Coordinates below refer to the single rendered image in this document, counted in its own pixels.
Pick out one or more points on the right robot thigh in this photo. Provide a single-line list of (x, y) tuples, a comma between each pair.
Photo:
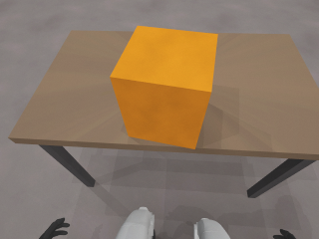
[(209, 229)]

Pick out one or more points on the table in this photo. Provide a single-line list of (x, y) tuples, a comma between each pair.
[(264, 102)]

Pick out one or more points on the robot right hand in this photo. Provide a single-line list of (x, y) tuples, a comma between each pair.
[(285, 235)]

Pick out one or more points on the left robot thigh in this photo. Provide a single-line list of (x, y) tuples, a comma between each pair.
[(140, 224)]

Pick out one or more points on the carton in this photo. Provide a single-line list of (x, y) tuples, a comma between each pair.
[(163, 83)]

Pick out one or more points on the robot thigh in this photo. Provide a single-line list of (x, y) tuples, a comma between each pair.
[(140, 224), (209, 229)]

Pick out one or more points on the robot left hand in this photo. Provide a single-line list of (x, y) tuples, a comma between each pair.
[(50, 232)]

